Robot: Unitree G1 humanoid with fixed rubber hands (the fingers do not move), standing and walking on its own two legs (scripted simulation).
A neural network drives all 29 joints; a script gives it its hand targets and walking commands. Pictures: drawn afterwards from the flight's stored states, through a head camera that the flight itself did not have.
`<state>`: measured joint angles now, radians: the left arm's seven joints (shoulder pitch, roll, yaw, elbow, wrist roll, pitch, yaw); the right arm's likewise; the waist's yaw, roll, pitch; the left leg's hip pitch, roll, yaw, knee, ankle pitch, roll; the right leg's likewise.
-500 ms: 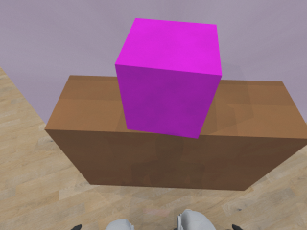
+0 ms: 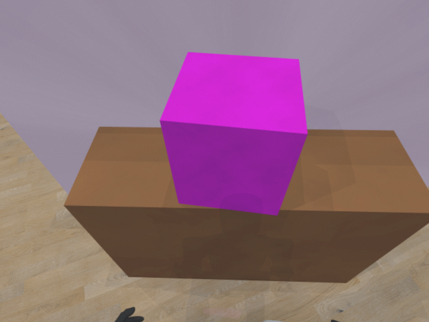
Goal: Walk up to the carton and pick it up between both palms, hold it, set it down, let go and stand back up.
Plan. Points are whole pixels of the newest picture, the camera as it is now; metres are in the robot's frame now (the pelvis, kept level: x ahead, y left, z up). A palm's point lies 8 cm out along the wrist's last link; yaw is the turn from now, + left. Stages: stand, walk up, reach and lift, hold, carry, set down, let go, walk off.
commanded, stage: walk up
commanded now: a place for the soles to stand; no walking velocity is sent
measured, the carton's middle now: (234, 136) +0.50 -0.02 +0.02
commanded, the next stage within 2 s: reach and lift in 1.20 s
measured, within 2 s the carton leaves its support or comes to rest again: neither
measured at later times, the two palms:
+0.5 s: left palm out of the picture +0.02 +0.24 -0.14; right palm out of the picture +0.02 -0.25 -0.14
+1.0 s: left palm out of the picture +0.12 +0.21 -0.14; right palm out of the picture +0.03 -0.27 -0.14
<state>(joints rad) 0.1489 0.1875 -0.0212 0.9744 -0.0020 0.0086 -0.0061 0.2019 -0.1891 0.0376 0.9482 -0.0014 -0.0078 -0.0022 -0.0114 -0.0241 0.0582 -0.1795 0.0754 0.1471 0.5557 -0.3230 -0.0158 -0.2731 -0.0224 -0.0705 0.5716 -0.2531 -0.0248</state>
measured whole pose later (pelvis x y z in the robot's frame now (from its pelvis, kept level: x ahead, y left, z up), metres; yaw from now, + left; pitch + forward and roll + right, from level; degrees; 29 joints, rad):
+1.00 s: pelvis +0.03 -0.03 -0.01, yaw -8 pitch -2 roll +1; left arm 0.22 0.23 -0.02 0.98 0.01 0.01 0.01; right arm 0.26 -0.21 0.03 1.00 -0.03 0.01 -0.02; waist -0.01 -0.02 0.05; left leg -0.13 0.13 0.21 0.58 -0.40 -0.05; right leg -0.29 0.07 0.03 0.64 -0.31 -0.07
